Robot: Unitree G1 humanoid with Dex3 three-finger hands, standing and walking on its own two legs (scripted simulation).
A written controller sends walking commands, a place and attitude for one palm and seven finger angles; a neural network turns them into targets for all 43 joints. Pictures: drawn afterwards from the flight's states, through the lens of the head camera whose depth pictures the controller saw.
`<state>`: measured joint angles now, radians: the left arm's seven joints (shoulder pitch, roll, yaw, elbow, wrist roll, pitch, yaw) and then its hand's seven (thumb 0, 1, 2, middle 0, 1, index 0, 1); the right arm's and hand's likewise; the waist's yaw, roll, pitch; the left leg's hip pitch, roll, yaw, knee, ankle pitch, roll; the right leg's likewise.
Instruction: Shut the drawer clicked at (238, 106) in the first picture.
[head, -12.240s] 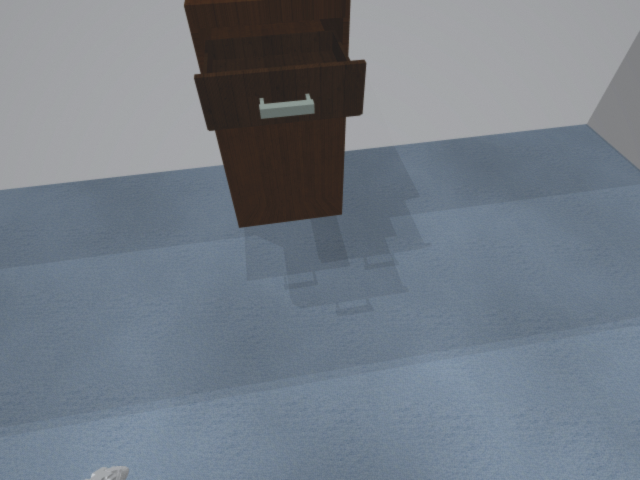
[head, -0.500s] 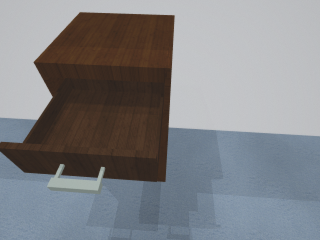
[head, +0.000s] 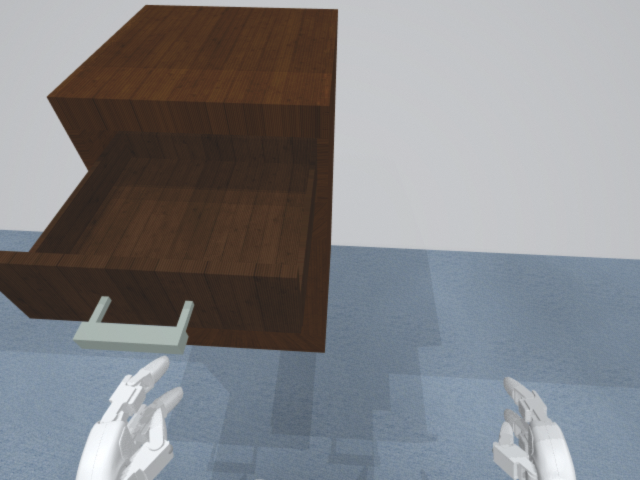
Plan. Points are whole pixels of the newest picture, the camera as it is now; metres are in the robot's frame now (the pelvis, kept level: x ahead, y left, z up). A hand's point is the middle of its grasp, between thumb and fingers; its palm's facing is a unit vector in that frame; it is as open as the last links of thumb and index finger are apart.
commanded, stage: raise the hand and make a fist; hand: left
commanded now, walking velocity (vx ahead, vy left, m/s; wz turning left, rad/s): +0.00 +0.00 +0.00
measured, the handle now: (139, 322) +0.31 +0.26 +0.02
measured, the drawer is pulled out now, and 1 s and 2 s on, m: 0.29 0.29 0.29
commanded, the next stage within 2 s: bring the fist close to the handle in 1.60 s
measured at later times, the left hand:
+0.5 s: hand (126, 451) +0.15 +0.21 +0.04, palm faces -0.02 -1.00 -0.05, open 4.0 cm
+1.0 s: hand (94, 460) +0.14 +0.21 +0.09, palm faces +0.01 -1.00 -0.07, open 3.1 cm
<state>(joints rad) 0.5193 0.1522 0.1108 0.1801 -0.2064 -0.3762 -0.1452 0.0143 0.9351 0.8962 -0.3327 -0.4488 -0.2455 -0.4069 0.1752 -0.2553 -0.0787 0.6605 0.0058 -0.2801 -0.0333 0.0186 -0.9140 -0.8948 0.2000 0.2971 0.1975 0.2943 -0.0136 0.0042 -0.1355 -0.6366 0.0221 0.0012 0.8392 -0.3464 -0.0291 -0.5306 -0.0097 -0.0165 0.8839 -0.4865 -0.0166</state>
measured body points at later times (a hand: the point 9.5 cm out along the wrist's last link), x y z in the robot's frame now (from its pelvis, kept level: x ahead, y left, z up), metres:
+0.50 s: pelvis -0.03 +0.01 -0.02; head +0.00 +0.00 +0.43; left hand +0.15 +0.26 +0.05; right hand +0.13 -0.22 -0.10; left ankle +0.04 +0.14 -0.70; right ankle -0.03 -0.11 -0.70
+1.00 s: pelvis -0.02 +0.03 -0.01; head -0.02 +0.03 +0.44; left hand +0.13 +0.26 +0.10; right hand +0.21 -0.17 -0.04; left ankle +0.04 +0.14 -0.70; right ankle -0.03 -0.11 -0.70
